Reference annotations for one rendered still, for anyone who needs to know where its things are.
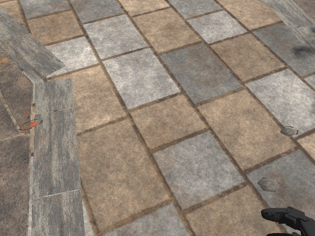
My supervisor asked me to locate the robot right hand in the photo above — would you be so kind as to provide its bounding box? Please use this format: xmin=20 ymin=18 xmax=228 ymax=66
xmin=261 ymin=206 xmax=315 ymax=236

